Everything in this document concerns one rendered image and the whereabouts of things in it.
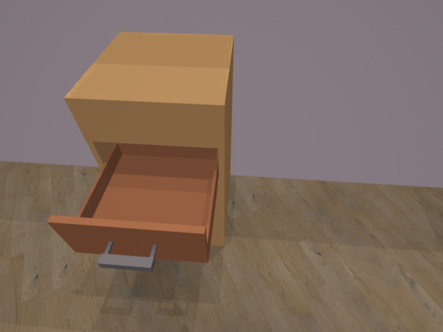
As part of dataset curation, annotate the cabinet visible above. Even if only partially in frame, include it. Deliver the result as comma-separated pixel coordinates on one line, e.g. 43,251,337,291
64,32,234,247

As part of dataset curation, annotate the drawer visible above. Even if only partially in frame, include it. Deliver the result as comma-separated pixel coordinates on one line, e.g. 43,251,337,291
47,142,219,263

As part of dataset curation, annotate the handle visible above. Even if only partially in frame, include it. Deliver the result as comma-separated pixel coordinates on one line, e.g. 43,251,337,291
98,241,157,272

